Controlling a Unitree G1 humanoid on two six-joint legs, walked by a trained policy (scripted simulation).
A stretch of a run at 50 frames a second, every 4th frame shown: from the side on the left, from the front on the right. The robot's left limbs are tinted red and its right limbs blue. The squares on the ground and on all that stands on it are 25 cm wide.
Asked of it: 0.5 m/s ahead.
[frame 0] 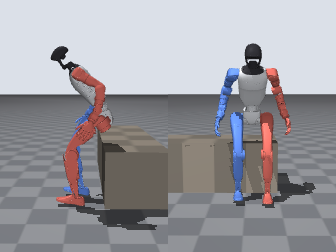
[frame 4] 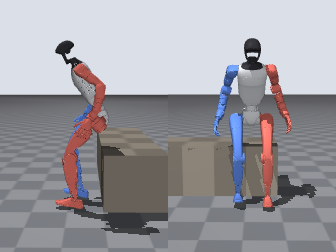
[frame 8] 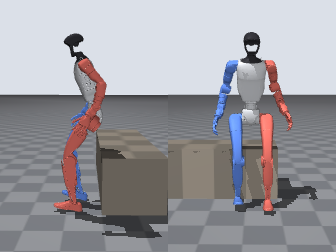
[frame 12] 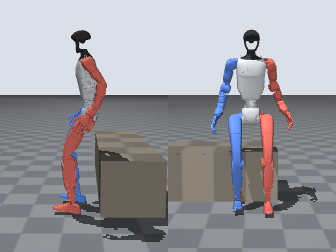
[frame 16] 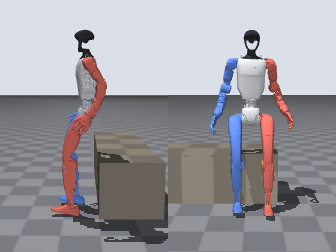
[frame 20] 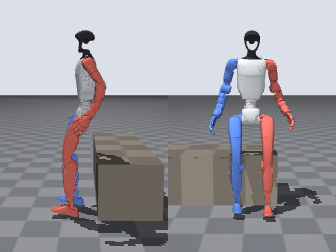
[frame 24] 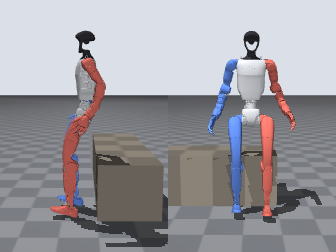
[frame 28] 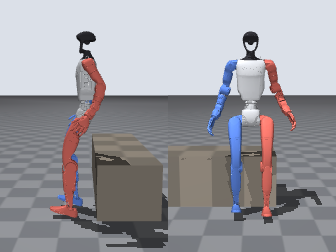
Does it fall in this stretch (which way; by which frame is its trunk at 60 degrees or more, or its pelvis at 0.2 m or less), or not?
no
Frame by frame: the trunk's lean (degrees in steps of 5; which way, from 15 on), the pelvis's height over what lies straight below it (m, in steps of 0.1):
0: 40 forward, 0.7
4: 30 forward, 0.7
8: 20 forward, 0.7
12: 10, 0.8
16: 5, 0.8
20: 0, 0.8
24: 0, 0.8
28: 0, 0.8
